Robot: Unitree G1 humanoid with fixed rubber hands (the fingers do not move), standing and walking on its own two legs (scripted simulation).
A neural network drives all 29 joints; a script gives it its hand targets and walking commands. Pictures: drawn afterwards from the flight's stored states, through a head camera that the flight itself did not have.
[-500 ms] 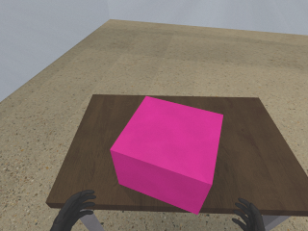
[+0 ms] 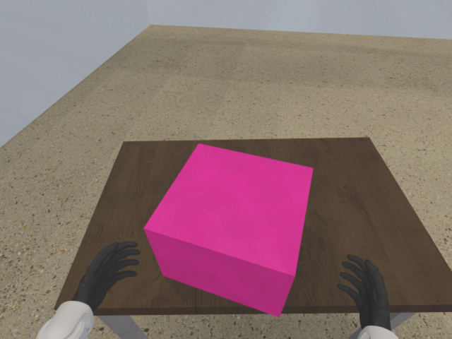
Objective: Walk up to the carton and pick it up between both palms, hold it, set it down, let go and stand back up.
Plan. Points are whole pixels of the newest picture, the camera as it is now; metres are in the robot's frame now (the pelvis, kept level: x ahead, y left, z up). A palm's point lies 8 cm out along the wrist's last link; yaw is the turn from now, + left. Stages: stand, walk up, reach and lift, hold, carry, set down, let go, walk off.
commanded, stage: reach and lift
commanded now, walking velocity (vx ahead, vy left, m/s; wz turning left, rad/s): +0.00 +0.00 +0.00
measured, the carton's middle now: (235, 223) +0.38 +0.01 -0.04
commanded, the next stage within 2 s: none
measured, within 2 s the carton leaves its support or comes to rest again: neither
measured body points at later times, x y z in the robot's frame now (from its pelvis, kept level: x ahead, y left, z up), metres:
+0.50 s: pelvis -0.01 +0.01 +0.00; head -0.01 +0.02 +0.45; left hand +0.32 +0.23 +0.05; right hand +0.24 -0.23 +0.05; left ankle -0.01 +0.11 -0.74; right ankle -0.02 -0.14 -0.74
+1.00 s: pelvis +0.00 +0.01 +0.01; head +0.01 +0.02 +0.45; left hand +0.39 +0.21 +0.10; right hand +0.29 -0.24 +0.08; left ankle -0.01 +0.11 -0.74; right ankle -0.02 -0.14 -0.74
